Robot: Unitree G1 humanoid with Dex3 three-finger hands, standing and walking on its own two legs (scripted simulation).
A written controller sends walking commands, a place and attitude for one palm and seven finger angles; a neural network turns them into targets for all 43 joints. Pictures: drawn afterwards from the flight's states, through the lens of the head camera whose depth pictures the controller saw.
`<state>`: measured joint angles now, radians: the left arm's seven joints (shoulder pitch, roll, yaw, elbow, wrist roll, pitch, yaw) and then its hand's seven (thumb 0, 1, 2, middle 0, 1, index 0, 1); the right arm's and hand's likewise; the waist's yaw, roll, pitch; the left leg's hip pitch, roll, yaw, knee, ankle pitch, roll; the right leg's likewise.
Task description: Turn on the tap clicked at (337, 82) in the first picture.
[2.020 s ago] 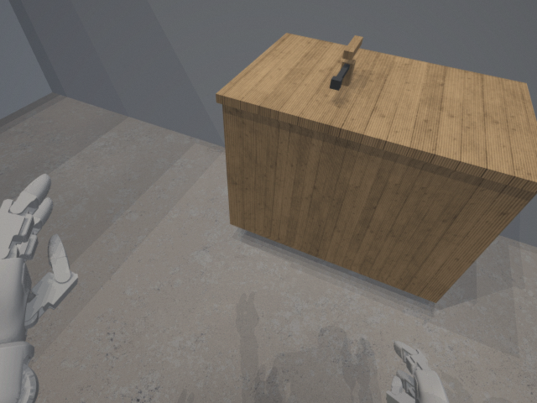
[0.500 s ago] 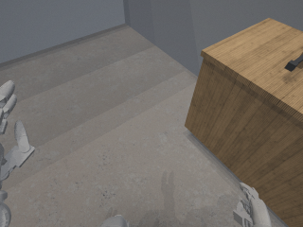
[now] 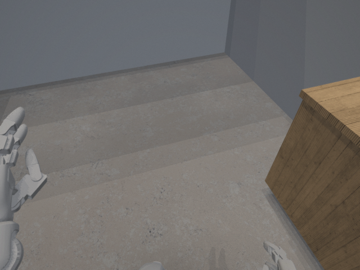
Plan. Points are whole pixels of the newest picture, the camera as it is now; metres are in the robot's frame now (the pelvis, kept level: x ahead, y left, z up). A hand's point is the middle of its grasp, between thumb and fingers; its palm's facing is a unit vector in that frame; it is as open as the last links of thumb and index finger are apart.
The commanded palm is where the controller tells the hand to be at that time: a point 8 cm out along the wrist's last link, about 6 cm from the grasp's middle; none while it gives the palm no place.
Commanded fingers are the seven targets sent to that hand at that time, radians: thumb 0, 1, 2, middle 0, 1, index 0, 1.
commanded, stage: walk to a spot facing it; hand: left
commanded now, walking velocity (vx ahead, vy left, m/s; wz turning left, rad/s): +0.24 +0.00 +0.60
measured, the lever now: out of the picture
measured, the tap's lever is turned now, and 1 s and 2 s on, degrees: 0 0 0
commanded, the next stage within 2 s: turn to face it in 1.20 s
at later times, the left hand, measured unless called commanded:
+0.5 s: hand out of the picture +0.17 +0.30 +0.18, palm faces +0.64 -0.69 -0.34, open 7.4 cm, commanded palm +0.09 +0.32 +0.19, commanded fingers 0.00 0.90 0.90 -0.20 -0.30 -0.20 -0.30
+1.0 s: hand (28, 184) +0.19 +0.26 +0.18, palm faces +0.72 -0.56 -0.42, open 7.4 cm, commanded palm +0.11 +0.29 +0.19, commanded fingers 0.00 0.90 0.90 -0.20 -0.30 -0.20 -0.30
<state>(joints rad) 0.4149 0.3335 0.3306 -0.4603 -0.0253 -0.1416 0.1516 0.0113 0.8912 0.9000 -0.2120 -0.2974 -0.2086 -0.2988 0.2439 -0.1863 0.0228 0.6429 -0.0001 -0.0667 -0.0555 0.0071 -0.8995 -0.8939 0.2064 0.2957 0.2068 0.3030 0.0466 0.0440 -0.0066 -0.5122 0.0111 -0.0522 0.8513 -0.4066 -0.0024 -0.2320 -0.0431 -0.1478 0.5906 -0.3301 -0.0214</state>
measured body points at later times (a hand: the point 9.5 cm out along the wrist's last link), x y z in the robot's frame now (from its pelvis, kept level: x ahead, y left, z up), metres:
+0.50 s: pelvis +0.02 +0.01 -0.01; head +0.02 +0.03 +0.44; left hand +0.13 +0.33 +0.20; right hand +0.25 -0.16 -0.08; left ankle +0.04 +0.12 -0.73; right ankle +0.01 -0.11 -0.64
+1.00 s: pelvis +0.11 -0.03 +0.01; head +0.13 -0.04 +0.46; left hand +0.15 +0.29 +0.21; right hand +0.37 -0.17 -0.10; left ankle +0.04 +0.10 -0.63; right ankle +0.14 -0.10 -0.73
